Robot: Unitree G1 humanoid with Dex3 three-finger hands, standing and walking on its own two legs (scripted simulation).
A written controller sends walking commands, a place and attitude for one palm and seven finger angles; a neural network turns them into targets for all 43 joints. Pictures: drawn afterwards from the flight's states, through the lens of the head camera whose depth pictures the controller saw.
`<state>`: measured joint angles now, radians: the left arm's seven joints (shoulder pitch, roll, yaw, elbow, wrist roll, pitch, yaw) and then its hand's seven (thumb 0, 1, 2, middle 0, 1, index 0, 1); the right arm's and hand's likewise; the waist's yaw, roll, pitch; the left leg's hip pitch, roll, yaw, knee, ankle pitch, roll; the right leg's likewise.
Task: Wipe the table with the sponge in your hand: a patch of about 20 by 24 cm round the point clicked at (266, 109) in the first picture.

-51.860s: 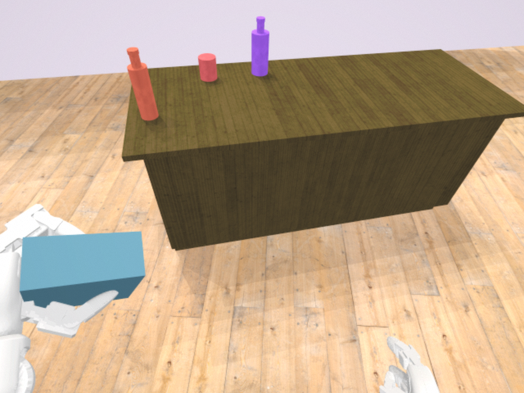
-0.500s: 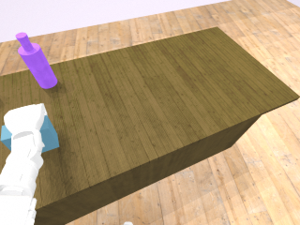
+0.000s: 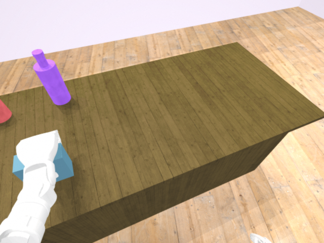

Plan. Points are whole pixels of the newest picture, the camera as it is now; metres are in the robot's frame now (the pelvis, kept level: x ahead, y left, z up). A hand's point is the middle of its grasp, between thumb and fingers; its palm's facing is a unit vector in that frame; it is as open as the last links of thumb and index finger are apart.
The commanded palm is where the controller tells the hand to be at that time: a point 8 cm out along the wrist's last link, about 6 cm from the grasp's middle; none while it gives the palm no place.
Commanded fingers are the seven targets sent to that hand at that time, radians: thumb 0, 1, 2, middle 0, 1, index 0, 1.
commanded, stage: wipe back along the middle lane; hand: left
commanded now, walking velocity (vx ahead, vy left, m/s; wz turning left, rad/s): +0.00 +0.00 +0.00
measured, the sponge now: (48, 169) +0.31 +0.35 -0.05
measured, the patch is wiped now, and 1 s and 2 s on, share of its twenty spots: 0.90 0.90 0.90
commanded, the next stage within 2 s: slide across to the third lane in 0.86 s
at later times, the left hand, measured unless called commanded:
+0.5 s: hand (52, 173) +0.28 +0.31 -0.01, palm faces -0.08 +0.00 -1.00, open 9.5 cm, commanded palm +0.25 +0.28 +0.00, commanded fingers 0.00 0.10 1.30 -1.20 -1.60 -1.20 -1.60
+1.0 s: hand (52, 173) +0.28 +0.31 -0.01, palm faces -0.09 -0.01 -1.00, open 9.4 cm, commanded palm +0.25 +0.28 +0.01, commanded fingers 0.00 0.10 1.30 -1.20 -1.60 -1.20 -1.60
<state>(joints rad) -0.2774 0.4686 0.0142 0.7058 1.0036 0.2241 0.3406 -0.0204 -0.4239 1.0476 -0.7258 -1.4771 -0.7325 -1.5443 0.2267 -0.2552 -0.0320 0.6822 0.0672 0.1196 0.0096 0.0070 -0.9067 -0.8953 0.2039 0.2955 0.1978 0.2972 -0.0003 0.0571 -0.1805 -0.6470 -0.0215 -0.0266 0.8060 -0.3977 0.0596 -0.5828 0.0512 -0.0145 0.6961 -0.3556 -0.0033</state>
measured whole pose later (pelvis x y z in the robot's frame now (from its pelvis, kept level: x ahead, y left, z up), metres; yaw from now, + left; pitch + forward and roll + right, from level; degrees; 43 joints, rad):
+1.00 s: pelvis -0.02 -0.02 +0.00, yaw +0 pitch +12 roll -2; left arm -0.20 0.45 0.03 0.67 1.00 0.21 0.35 -0.02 -0.44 1.05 -0.75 -1.46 -0.76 -1.53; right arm 0.23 -0.27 -0.04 0.71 0.07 0.09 -0.02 0.01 -0.91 -0.90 0.20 0.30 0.20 0.30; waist 0.00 0.06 -0.16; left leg -0.64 0.00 -0.03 0.82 -0.38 0.03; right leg -0.60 0.07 -0.02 0.74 -0.35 -0.03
